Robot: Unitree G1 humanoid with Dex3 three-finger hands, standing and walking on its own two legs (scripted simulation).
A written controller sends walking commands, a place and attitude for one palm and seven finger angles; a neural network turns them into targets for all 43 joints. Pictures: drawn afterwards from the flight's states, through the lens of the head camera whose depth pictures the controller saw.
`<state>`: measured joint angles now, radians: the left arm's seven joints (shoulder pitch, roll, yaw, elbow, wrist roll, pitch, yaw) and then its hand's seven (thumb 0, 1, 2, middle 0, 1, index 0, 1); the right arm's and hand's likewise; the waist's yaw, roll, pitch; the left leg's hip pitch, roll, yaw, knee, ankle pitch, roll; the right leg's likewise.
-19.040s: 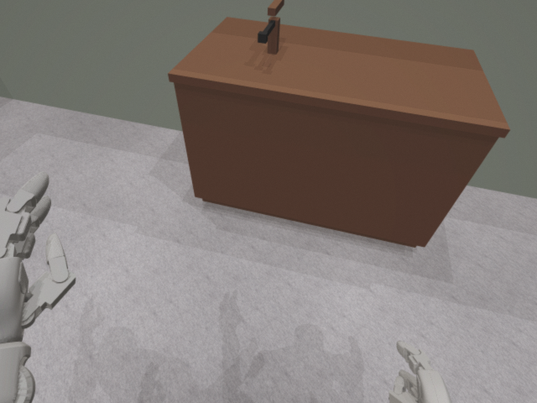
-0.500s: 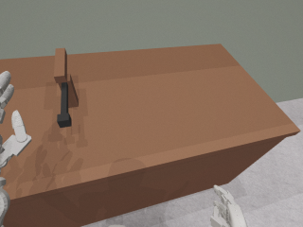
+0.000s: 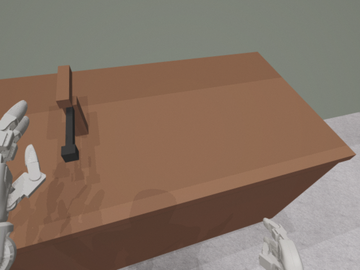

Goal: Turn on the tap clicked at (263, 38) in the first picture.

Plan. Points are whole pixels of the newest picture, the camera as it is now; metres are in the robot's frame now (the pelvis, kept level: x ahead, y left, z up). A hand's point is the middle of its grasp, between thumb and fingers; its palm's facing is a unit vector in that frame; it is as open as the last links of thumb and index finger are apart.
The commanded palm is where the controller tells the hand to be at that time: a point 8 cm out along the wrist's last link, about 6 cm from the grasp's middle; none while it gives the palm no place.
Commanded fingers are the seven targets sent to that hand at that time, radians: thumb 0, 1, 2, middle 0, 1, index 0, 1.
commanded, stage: come to a stop and stand still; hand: left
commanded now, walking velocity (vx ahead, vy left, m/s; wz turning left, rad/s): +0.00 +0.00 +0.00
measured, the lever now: (70, 153) +0.33 +0.28 +0.06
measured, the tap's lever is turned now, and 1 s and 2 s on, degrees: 0 0 0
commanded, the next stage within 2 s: look again from close up in 0.22 s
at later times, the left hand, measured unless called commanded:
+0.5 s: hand (50, 174) +0.22 +0.23 +0.16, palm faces +0.36 -0.85 -0.38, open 7.4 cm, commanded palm +0.17 +0.27 +0.18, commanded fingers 0.00 0.90 0.90 -0.20 -0.30 -0.20 -0.30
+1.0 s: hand (63, 193) +0.21 +0.22 +0.13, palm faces +0.37 -0.86 -0.35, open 7.4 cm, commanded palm +0.17 +0.26 +0.16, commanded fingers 0.00 0.90 0.90 -0.20 -0.30 -0.20 -0.30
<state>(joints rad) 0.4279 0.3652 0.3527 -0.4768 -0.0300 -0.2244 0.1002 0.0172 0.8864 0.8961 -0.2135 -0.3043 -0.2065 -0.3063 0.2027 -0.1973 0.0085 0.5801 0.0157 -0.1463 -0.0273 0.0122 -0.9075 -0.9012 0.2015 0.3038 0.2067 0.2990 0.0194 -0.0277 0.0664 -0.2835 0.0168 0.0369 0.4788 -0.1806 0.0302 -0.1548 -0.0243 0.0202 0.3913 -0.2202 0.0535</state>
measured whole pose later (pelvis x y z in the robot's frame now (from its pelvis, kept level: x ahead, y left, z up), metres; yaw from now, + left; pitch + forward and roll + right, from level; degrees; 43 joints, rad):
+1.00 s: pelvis -0.01 -0.03 -0.02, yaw +3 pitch -1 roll +0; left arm 0.33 0.36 0.27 -0.40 -0.05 -0.04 0.07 0.02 0.89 0.90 -0.21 -0.30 -0.21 -0.31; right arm 0.12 -0.22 0.04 0.59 -0.02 -0.14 -0.03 0.01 -0.91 -0.90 0.20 0.30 0.21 0.30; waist 0.05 -0.01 0.01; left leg -0.39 0.01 -0.01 0.63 -0.23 -0.01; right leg -0.29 -0.02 -0.03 0.66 -0.35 0.01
